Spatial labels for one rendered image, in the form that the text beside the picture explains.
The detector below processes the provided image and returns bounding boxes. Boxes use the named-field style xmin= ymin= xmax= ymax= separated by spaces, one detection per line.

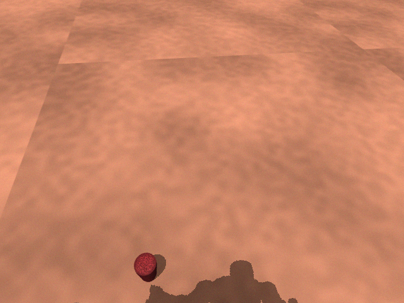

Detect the cup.
xmin=134 ymin=252 xmax=157 ymax=282

